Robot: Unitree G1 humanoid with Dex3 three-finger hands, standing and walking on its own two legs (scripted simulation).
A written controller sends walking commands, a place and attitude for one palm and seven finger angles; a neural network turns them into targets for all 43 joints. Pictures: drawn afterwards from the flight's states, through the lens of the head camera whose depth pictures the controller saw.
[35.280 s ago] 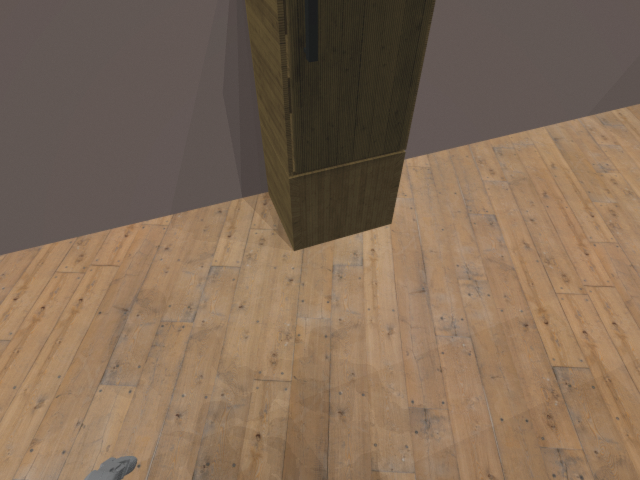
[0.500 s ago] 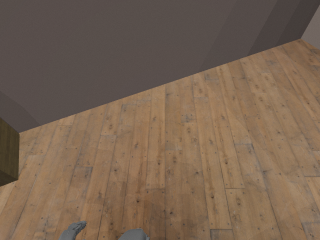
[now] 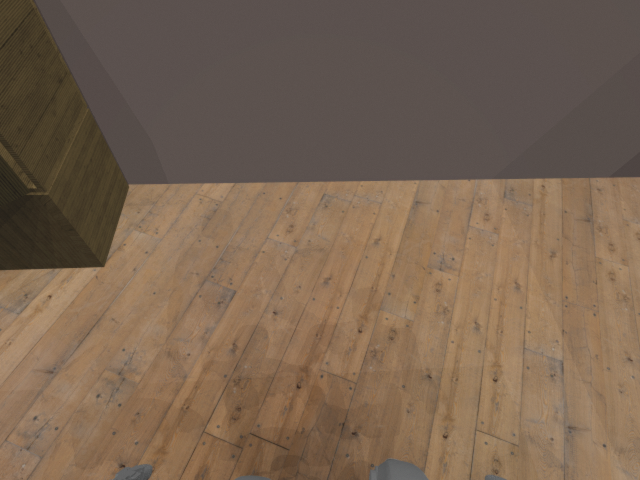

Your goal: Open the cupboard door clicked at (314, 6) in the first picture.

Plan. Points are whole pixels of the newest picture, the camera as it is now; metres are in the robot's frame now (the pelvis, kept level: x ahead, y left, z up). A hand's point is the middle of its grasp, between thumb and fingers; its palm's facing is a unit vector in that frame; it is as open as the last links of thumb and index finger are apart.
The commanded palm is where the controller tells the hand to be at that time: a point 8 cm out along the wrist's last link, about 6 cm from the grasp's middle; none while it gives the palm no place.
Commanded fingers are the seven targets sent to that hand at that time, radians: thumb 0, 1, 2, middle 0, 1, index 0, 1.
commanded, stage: turn to face it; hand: left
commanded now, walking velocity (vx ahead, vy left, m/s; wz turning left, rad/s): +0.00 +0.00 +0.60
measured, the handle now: out of the picture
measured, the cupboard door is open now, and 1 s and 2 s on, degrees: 41 41 41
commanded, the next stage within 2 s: take the last steps up to it in 1.30 s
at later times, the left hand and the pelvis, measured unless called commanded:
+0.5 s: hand out of the picture +0.01 +0.20 -0.19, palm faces +0.32 -0.92 -0.21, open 7.4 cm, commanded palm none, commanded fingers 0.00 0.90 0.90 -0.20 -0.30 -0.20 -0.30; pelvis +0.01 -0.01 -0.01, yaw +19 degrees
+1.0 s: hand out of the picture -0.02 +0.15 -0.15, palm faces +0.58 -0.77 -0.26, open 7.4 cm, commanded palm none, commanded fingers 0.00 0.90 0.90 -0.20 -0.30 -0.20 -0.30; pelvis +0.03 -0.05 +0.01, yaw +37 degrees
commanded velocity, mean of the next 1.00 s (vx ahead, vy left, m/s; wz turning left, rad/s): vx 0.00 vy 0.00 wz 0.58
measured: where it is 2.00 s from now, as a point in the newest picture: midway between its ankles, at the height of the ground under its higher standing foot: outside the picture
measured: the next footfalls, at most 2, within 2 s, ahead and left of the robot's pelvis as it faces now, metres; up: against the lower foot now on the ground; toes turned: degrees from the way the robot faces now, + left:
right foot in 0.14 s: +0.06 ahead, -0.16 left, +0.00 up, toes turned +2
left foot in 0.44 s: +0.02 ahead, +0.11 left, +0.00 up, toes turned +21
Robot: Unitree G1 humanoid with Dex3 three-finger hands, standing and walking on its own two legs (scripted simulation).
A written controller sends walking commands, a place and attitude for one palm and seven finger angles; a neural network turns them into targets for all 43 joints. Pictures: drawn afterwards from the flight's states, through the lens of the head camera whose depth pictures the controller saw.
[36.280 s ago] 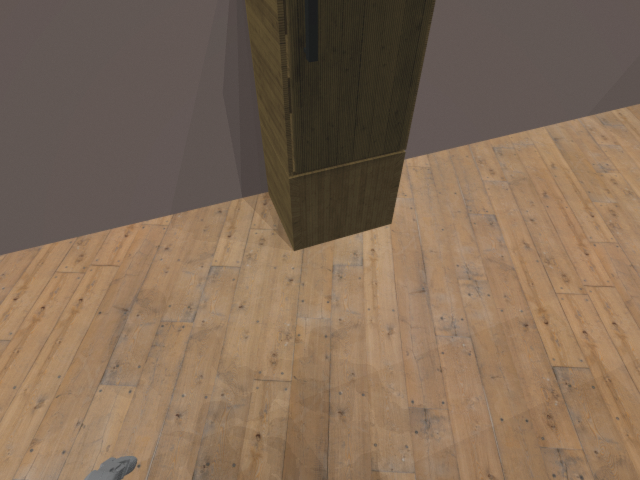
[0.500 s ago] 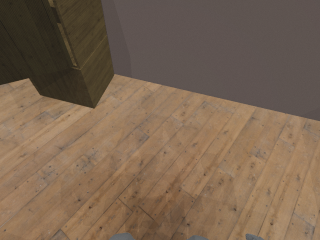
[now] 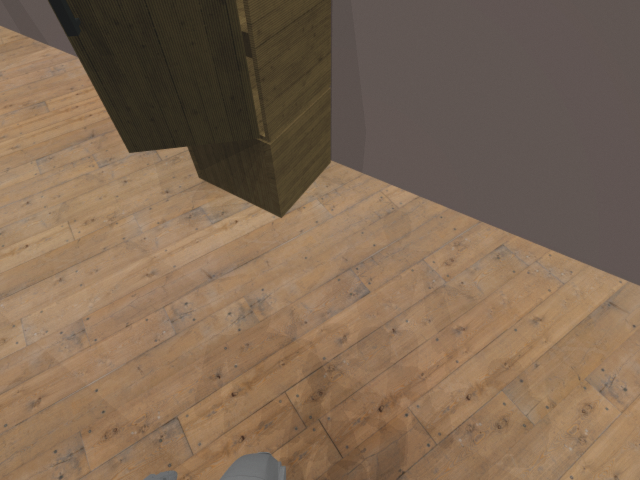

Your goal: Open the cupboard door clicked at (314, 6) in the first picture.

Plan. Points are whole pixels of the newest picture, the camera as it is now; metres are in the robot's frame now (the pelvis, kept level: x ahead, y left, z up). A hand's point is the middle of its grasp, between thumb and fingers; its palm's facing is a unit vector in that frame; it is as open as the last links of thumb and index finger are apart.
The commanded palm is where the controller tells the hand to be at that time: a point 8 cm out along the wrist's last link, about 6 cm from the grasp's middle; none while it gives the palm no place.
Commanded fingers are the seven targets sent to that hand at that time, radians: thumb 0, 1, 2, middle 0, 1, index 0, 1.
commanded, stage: turn to face it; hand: left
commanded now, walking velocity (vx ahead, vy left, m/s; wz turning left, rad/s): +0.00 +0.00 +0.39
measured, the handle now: out of the picture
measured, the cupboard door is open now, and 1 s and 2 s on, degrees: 41 41 41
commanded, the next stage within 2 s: take the last steps up to it in 0.30 s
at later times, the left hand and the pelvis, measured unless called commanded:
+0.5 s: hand out of the picture +0.05 +0.23 -0.17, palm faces +0.20 -0.95 -0.25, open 7.4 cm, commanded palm none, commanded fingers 0.00 0.90 0.90 -0.20 -0.30 -0.20 -0.30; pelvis +0.01 +0.02 -0.01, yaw +9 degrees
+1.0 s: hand out of the picture -0.01 +0.29 -0.20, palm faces +0.36 -0.91 -0.20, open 7.4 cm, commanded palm none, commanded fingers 0.00 0.90 0.90 -0.20 -0.30 -0.20 -0.30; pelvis +0.09 +0.12 -0.02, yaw +17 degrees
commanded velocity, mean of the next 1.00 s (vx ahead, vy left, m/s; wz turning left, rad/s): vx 0.19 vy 0.08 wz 0.20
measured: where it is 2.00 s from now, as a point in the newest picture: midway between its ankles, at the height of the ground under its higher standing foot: (239, 388)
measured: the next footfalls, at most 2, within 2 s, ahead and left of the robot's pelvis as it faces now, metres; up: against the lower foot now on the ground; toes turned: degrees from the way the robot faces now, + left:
left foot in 0.14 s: +0.04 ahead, +0.13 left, +0.00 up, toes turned +8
right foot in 0.52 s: +0.06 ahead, -0.11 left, +0.00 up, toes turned +6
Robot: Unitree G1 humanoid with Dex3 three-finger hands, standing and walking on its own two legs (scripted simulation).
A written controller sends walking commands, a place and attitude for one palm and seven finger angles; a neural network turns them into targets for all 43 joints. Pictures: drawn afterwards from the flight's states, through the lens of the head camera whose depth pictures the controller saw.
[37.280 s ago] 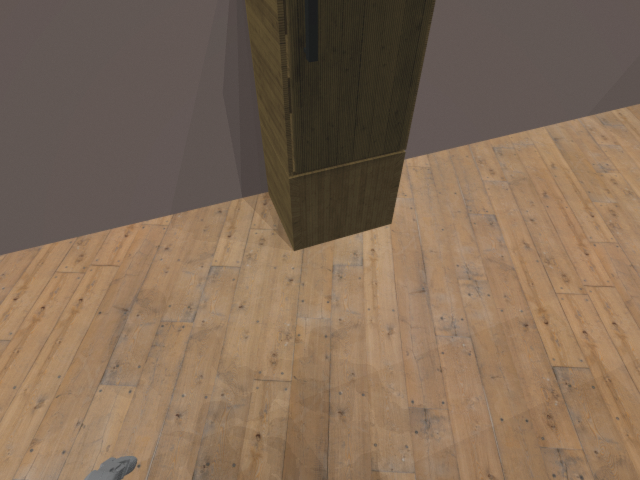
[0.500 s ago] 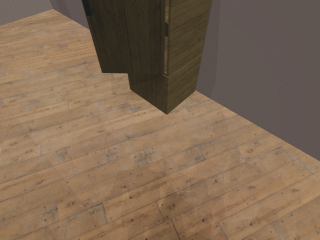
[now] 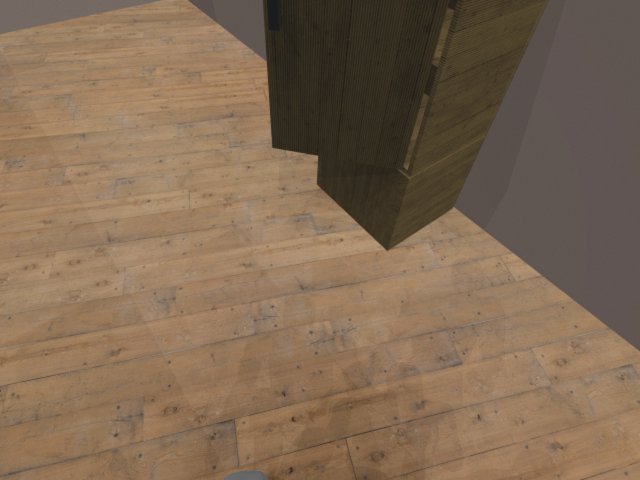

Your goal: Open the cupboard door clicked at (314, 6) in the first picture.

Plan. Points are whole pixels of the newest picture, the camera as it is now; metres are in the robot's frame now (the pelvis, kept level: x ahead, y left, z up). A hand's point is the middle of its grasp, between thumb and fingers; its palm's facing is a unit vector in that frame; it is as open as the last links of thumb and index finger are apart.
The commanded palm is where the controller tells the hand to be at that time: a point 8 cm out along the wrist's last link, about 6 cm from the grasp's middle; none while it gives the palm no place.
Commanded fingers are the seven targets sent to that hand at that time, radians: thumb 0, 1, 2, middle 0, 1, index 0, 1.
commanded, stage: take the last steps up to it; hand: left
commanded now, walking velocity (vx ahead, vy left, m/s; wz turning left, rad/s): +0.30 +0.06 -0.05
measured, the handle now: out of the picture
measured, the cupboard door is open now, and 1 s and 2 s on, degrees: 41 41 41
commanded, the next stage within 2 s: come to a stop and stand still in 1.02 s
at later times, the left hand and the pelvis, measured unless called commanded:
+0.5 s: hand (213, 397) +0.24 +0.18 -0.14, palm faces +0.06 -0.97 -0.23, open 7.1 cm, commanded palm none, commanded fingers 0.00 0.90 0.90 -0.20 -0.30 -0.20 -0.30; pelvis +0.18 -0.01 +0.02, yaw +0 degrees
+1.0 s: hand (192, 299) +0.41 +0.26 -0.15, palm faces +0.03 -0.98 -0.18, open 7.3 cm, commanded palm none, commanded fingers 0.00 0.90 0.90 -0.20 -0.30 -0.20 -0.30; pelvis +0.37 +0.08 +0.02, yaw -2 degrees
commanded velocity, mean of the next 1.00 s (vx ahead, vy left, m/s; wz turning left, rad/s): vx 0.27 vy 0.05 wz -0.03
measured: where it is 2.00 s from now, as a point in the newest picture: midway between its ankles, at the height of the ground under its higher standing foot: (300, 395)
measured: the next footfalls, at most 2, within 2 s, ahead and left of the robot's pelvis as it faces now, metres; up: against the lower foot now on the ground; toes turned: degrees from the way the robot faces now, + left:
right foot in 0.32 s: +0.22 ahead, -0.09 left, +0.00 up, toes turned -9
left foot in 0.76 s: +0.41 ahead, +0.17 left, +0.00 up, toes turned +7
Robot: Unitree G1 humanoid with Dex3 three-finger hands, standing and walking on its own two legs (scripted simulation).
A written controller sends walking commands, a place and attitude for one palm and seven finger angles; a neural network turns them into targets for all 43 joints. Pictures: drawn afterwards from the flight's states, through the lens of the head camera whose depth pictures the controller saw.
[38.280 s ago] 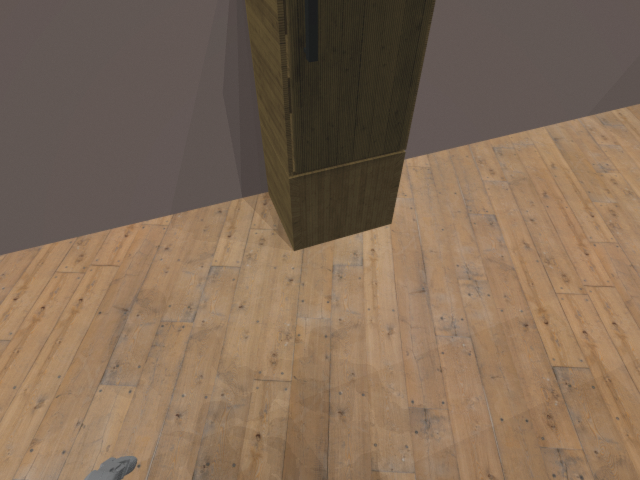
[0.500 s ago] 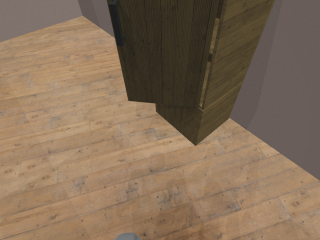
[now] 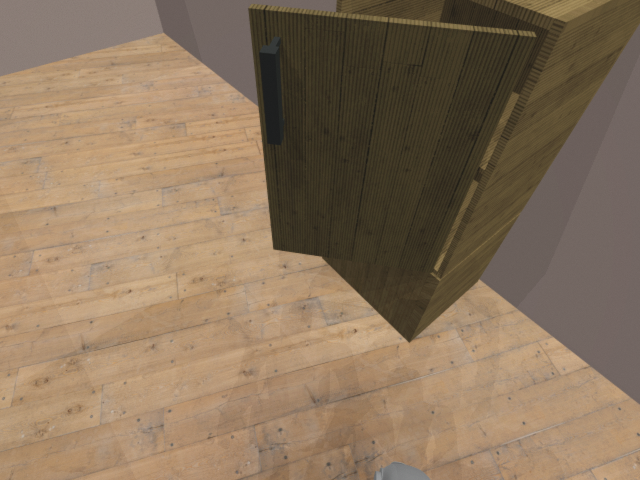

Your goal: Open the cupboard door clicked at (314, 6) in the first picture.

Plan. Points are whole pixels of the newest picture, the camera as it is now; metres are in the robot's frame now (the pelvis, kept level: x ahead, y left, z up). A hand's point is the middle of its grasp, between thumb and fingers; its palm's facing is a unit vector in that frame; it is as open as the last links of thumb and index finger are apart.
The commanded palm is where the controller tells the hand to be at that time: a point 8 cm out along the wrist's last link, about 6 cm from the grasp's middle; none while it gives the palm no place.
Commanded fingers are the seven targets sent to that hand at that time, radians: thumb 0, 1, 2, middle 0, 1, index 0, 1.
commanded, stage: take the last steps up to it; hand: left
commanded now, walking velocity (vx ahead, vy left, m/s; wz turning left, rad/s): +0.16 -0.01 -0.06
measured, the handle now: (275, 92) +0.67 +0.13 +0.13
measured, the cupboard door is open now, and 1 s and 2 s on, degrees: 41 41 41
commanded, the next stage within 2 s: come to a stop and stand still in 0.02 s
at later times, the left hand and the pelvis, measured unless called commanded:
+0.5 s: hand (213, 446) +0.19 +0.18 -0.19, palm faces +0.04 -0.99 -0.16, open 7.3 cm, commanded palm none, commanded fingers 0.00 0.90 0.90 -0.20 -0.30 -0.20 -0.30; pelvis +0.10 +0.01 -0.01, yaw +0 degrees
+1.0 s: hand out of the picture +0.07 +0.16 -0.18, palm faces +0.01 -0.98 -0.20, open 7.4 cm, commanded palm none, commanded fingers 0.00 0.90 0.90 -0.20 -0.30 -0.20 -0.30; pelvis +0.07 -0.02 +0.00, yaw +0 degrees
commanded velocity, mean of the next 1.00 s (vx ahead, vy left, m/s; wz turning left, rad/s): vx -0.08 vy -0.02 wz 0.00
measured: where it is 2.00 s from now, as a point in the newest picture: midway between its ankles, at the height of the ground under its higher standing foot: outside the picture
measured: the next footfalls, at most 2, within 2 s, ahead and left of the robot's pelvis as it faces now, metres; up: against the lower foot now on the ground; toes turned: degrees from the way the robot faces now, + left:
right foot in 0.20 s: +0.16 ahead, -0.14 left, +0.00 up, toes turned -8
left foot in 0.46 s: +0.15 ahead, +0.10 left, +0.00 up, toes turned +6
